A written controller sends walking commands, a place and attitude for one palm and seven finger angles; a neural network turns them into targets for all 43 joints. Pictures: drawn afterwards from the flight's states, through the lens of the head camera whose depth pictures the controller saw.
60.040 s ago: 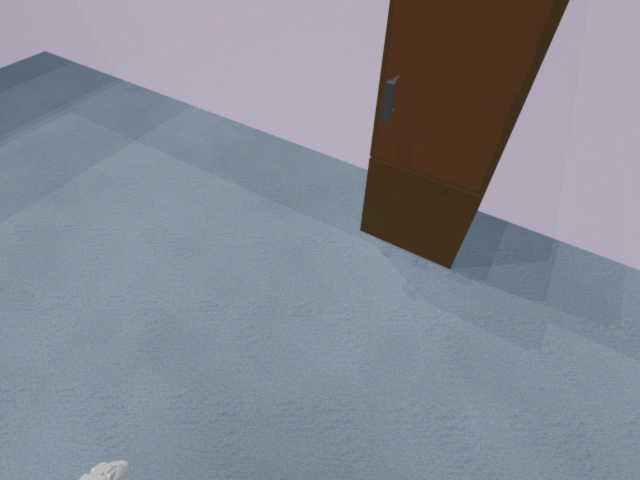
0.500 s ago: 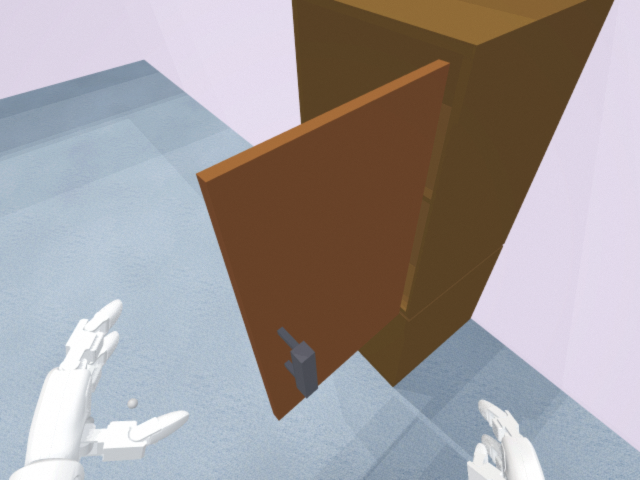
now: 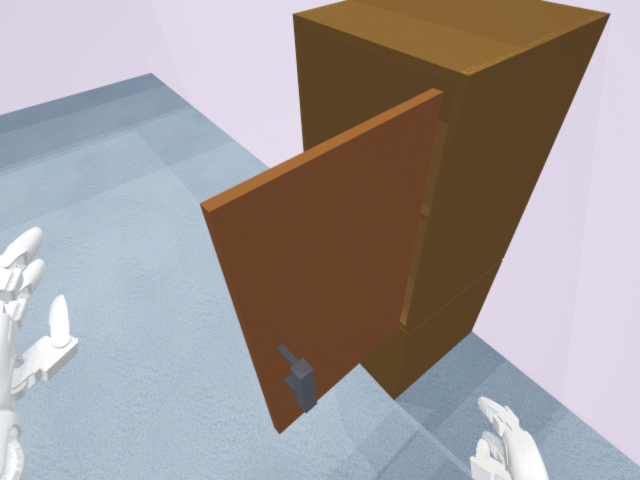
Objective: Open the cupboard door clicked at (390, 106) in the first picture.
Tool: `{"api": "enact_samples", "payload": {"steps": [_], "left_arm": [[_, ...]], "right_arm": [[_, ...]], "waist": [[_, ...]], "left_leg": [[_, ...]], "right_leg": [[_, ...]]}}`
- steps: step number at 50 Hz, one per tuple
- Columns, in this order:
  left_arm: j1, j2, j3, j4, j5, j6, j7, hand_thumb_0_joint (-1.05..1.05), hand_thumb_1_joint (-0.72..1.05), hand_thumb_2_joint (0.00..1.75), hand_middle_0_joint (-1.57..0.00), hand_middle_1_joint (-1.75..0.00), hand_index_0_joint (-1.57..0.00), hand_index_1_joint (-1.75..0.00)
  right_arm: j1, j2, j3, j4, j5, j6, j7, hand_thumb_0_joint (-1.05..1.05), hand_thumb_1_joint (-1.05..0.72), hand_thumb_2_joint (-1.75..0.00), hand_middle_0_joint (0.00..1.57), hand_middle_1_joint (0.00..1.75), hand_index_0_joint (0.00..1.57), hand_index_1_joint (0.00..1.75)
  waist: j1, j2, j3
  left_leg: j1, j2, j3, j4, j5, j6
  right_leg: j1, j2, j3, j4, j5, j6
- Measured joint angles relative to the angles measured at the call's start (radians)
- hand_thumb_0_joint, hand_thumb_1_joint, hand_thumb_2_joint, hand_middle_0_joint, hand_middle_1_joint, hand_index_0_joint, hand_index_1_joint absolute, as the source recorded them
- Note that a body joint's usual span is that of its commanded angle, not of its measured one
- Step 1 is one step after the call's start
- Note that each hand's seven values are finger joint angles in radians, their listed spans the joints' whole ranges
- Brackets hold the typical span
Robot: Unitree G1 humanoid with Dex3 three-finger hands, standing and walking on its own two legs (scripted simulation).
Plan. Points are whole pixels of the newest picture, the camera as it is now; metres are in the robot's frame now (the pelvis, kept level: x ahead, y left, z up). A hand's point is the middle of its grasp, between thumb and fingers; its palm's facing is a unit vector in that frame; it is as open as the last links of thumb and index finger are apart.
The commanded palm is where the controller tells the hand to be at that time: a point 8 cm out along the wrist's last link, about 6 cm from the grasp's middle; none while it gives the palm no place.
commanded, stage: draw the hand back to the body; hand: left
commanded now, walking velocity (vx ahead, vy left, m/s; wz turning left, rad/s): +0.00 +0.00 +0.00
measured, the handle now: (295, 377) +0.30 +0.09 -0.11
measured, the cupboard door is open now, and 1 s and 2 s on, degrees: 93 93 93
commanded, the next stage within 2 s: step back with the hand held close in 0.24 s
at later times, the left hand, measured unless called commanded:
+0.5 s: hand (73, 348) +0.18 +0.26 +0.16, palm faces +0.42 -0.78 -0.45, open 7.4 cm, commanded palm +0.13 +0.29 +0.18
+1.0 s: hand (22, 404) +0.13 +0.28 +0.15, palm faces +0.36 -0.77 -0.53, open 7.4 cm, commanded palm +0.07 +0.32 +0.18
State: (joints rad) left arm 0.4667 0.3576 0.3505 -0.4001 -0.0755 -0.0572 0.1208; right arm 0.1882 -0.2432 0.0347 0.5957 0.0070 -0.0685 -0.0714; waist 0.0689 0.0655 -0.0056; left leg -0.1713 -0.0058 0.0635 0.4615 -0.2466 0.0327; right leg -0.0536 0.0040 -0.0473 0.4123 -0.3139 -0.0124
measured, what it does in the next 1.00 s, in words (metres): shifts its weight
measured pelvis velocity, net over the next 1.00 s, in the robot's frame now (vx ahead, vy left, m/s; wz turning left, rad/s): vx -0.08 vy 0.02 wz -0.01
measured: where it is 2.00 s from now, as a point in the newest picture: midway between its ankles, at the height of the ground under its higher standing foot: outside the picture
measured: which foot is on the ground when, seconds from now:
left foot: down 0.00-1.00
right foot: down 0.00-1.00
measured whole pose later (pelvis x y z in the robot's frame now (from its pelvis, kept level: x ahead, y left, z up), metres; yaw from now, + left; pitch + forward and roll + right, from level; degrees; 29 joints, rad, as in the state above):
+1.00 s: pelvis -0.08 +0.02 -0.01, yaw -1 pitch +0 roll -2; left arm 0.57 0.43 0.41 -0.51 -0.04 -0.18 0.14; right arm 0.18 -0.23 0.01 0.54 0.01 -0.02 -0.09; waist 0.01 0.04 0.06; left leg -0.37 0.01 0.08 0.50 -0.14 0.07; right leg -0.27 0.01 -0.04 0.48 -0.22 0.01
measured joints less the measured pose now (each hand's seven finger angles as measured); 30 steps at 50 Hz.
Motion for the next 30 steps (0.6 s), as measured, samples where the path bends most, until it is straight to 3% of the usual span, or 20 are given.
{"api": "enact_samples", "payload": {"steps": [7, 19, 30], "left_arm": [[0.012, -0.015, -0.033, 0.010, 0.003, 0.012, -0.012, 0.01, 0.87, 0.89, -0.21, -0.30, -0.21, -0.31], [0.005, -0.011, -0.020, 0.012, 0.002, -0.010, -0.010, 0.01, 0.89, 0.90, -0.21, -0.30, -0.21, -0.31], [0.065, 0.032, 0.024, -0.028, 0.019, -0.078, -0.014, 0.01, 0.89, 0.90, -0.21, -0.30, -0.21, -0.31]], "right_arm": [[0.006, 0.003, -0.005, 0.015, -0.004, -0.004, -0.007, 0.01, -0.90, -0.90, 0.20, 0.30, 0.20, 0.30], [0.007, 0.007, -0.011, 0.038, -0.006, -0.023, -0.009, 0.01, -0.90, -0.90, 0.20, 0.30, 0.20, 0.30], [-0.029, -0.005, -0.025, -0.024, -0.006, 0.055, -0.020, 0.01, -0.90, -0.90, 0.20, 0.30, 0.21, 0.30]], "waist": [[0.000, -0.007, 0.016], [0.000, -0.001, 0.028], [-0.052, -0.003, 0.028]], "left_leg": [[0.016, 0.007, 0.000, -0.018, 0.013, -0.005], [0.032, 0.014, 0.000, -0.035, 0.029, -0.010], [-0.072, 0.016, 0.011, -0.023, 0.053, 0.001]], "right_leg": [[0.017, 0.008, 0.001, -0.021, 0.015, -0.006], [0.033, 0.015, 0.001, -0.042, 0.033, -0.011], [-0.081, 0.014, 0.011, -0.018, 0.056, 0.000]]}}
